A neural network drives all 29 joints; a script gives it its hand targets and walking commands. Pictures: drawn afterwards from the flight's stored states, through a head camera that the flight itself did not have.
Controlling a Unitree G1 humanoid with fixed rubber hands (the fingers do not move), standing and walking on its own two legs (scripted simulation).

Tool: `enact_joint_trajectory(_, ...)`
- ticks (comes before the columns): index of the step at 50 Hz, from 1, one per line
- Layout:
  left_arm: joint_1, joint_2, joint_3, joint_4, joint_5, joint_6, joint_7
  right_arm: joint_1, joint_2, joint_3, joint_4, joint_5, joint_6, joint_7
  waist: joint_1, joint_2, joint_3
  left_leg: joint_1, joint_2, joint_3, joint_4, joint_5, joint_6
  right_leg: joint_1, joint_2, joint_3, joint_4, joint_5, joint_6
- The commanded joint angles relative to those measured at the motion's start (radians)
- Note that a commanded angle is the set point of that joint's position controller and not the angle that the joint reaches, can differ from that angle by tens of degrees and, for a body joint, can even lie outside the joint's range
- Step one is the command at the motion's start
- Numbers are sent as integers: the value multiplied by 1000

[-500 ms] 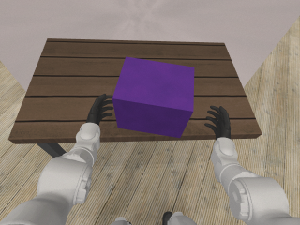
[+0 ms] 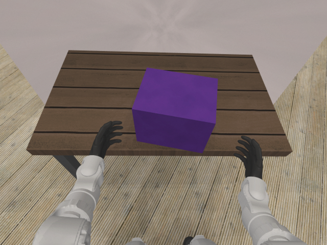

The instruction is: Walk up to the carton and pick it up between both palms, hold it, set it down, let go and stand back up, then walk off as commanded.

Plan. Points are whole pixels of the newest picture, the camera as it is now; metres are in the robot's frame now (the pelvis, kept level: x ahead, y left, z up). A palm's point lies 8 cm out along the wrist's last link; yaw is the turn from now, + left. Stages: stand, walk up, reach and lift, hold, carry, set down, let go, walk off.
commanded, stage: set down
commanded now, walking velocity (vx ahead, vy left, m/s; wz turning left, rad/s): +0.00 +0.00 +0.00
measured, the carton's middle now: (175, 111) +0.51 -0.02 -0.04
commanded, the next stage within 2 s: none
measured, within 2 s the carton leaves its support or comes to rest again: neither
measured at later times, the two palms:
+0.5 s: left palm (86, 177) +0.28 +0.21 -0.02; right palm (267, 189) +0.24 -0.23 +0.00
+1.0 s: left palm (77, 196) +0.24 +0.22 -0.02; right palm (265, 201) +0.22 -0.22 -0.01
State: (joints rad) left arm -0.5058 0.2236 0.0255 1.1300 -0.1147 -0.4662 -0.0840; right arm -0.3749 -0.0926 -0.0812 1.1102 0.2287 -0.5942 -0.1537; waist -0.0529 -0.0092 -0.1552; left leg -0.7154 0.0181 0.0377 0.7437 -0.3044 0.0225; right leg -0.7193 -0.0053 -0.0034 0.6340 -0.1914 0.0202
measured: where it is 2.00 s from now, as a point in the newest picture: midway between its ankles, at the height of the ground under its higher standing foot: outside the picture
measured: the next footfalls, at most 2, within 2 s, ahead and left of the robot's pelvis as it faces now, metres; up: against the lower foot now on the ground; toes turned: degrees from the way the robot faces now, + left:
none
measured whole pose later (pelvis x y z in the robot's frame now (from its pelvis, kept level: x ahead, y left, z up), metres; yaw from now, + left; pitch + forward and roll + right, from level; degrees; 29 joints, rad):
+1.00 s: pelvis +0.03 +0.00 +0.02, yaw +1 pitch +0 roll -2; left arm 0.11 0.25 -0.01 0.59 -0.20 -0.31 -0.10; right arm 0.14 -0.09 -0.04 0.61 0.20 -0.43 -0.13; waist -0.02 -0.01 0.06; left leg -0.25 0.01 0.04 0.56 -0.31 0.02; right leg -0.26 -0.01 0.00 0.47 -0.21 0.02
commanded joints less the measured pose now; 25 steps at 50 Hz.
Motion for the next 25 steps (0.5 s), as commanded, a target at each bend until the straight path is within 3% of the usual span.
enact_joint_trajectory(1,-89,203,11,-262,-33,19,-15,-83,-64,65,-243,11,24,-22,27,141,-318,416,-19,-86,-189,102,-83,394,53,-41,-140,5,-38)
enact_joint_trajectory(8,46,211,-12,-289,-45,59,-37,64,-2,98,-258,4,100,-35,28,102,-76,371,2,-96,-305,-126,-58,546,45,-23,-171,-76,-28)
enact_joint_trajectory(14,162,229,-16,-400,-77,39,-43,162,41,103,-414,-14,92,-36,42,53,-60,424,-22,-68,-303,-41,-47,584,30,1,-209,-60,-42)
enact_joint_trajectory(20,273,265,-46,-512,-128,32,-43,245,35,101,-568,-28,109,-26,47,49,-55,454,-17,-61,-309,-18,-39,613,22,17,-212,-60,-56)
enact_joint_trajectory(25,378,278,-50,-598,-133,51,-48,374,25,125,-621,-24,137,-20,55,58,-63,530,-15,-58,-302,65,-50,644,24,25,-222,-19,-63)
